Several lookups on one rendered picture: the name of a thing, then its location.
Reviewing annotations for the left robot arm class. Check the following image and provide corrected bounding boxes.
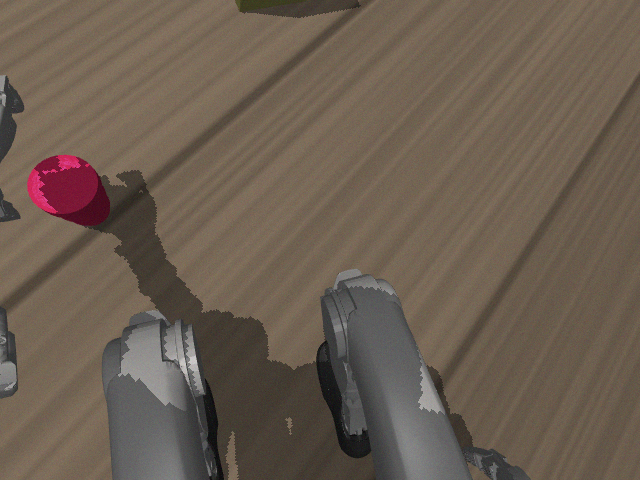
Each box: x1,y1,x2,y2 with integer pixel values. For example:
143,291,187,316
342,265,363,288
0,306,18,399

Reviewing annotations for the left robot hand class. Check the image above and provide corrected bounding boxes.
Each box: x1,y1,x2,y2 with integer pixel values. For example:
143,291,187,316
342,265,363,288
0,75,24,222

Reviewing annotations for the right robot foot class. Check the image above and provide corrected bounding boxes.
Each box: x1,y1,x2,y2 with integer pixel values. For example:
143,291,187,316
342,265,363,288
316,341,371,458

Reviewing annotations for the right robot hand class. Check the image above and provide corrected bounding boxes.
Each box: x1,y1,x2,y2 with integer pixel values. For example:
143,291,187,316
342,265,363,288
463,446,531,480

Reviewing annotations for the left robot foot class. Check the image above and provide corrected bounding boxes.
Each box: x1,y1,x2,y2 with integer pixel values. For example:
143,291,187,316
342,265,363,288
203,379,224,480

